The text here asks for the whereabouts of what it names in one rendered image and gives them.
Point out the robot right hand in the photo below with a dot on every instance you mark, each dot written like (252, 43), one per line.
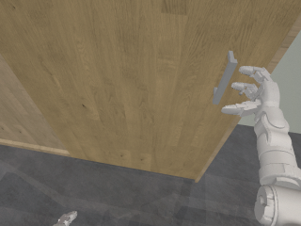
(266, 95)

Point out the wardrobe door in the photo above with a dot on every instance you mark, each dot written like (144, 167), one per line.
(20, 118)
(131, 83)

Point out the robot left hand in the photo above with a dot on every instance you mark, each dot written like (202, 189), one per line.
(66, 219)

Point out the robot right forearm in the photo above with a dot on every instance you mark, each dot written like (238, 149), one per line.
(275, 149)

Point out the right robot upper arm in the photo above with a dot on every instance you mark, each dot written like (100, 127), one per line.
(278, 206)

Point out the handle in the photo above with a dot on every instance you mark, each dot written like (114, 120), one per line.
(219, 91)

